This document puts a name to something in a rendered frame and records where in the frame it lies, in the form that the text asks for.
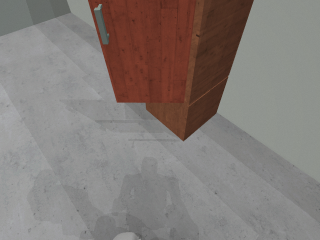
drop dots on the cupboard door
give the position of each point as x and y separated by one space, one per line
148 53

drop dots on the handle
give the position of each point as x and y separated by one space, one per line
101 24

